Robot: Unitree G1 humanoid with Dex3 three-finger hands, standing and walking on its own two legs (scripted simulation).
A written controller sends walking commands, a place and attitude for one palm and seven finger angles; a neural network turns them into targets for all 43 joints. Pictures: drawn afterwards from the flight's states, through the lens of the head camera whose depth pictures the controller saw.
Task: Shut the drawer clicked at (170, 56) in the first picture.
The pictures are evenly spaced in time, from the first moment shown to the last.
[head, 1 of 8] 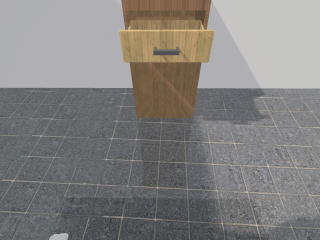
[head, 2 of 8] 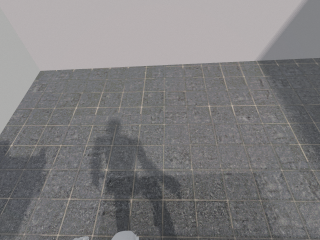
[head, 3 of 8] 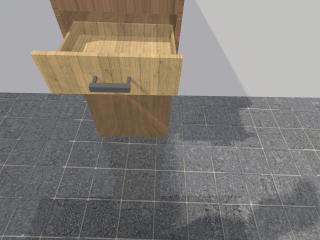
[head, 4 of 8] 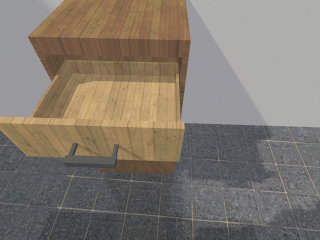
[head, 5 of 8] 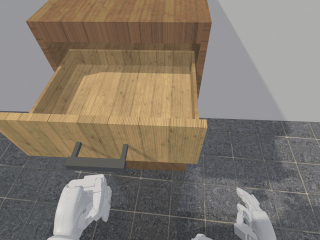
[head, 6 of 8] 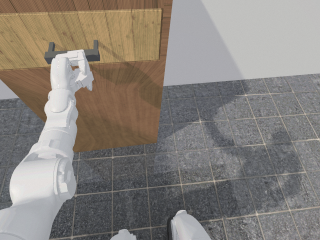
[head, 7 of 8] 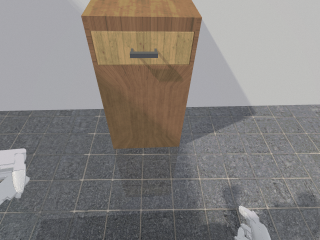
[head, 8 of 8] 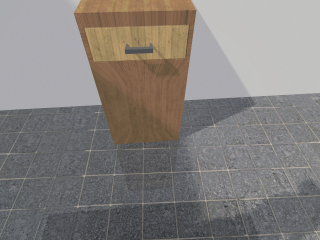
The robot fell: no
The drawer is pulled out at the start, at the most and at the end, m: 0.29 0.29 0.00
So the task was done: yes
